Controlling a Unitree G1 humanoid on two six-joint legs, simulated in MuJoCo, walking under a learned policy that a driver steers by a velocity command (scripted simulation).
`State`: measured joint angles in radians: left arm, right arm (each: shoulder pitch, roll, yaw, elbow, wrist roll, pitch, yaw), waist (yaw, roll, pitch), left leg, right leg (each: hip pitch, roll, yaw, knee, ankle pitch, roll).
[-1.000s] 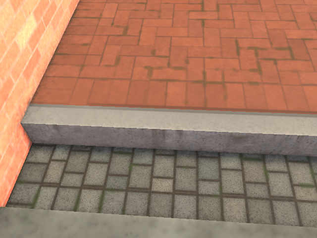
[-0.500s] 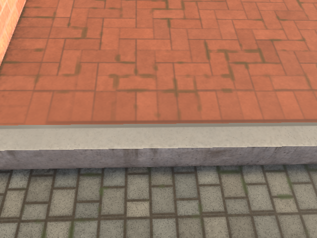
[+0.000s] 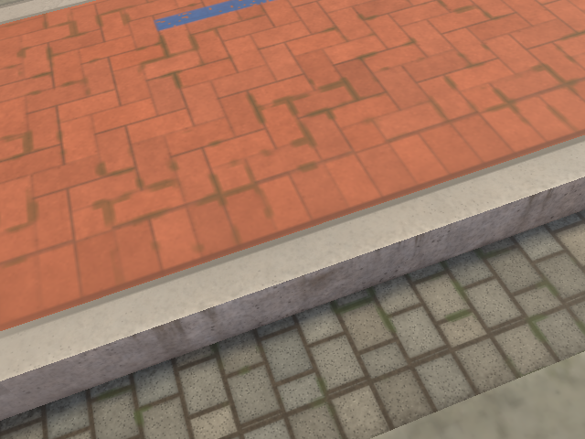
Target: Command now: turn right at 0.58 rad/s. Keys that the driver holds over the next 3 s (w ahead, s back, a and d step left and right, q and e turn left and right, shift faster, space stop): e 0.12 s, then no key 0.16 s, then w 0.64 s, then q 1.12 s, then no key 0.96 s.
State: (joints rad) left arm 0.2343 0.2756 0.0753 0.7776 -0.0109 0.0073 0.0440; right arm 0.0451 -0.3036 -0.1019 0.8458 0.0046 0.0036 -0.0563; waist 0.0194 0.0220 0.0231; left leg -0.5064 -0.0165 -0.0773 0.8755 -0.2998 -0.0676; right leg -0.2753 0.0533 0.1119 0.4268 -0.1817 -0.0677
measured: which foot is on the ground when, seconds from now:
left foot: up 0.00-0.18, down 0.20-0.60, up 0.62-1.00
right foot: down 0.00-0.20, up 0.22-0.58, down 0.60-1.00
